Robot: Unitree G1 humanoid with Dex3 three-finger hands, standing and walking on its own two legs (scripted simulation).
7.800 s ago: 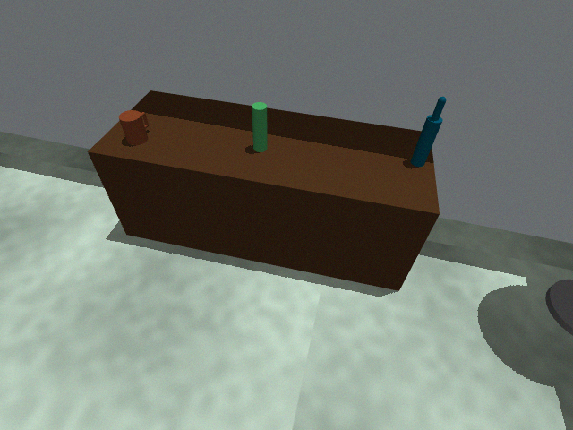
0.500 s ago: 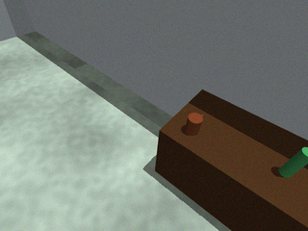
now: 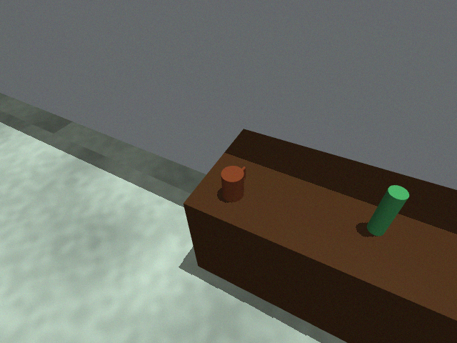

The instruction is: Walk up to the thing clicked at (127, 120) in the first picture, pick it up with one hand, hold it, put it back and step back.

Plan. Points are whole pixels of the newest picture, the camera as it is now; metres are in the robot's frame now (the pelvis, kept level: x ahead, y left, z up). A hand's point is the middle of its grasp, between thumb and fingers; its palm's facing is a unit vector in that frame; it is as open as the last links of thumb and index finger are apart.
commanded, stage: walk up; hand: left
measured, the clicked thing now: (235, 181) +0.69 +0.03 -0.22
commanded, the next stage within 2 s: none
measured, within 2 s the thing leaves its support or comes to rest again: neither
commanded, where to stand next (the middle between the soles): +0.20 +0.00 m, yaw -21 degrees
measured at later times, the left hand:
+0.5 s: hand (121, 281) +0.29 +0.27 -0.13, palm faces -0.25 -0.89 -0.39, open 7.4 cm
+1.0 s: hand (157, 254) +0.36 +0.21 -0.14, palm faces -0.37 -0.84 -0.40, open 7.4 cm
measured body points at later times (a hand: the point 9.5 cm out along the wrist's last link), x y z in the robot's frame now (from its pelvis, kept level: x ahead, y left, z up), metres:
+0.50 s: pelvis +0.15 +0.01 +0.02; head +0.20 +0.02 +0.47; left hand +0.30 +0.31 -0.10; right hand +0.18 -0.31 -0.08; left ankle +0.22 +0.12 -0.71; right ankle +0.10 -0.11 -0.64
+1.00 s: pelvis +0.16 +0.00 +0.00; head +0.21 -0.02 +0.44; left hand +0.38 +0.25 -0.11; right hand +0.13 -0.33 -0.12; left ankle +0.20 +0.13 -0.71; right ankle +0.19 -0.13 -0.71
